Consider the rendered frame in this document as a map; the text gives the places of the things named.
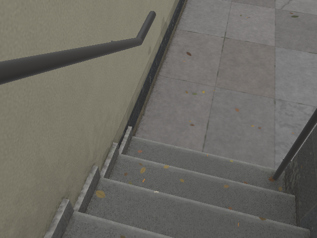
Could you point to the stairs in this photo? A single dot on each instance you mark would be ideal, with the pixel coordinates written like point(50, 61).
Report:
point(159, 190)

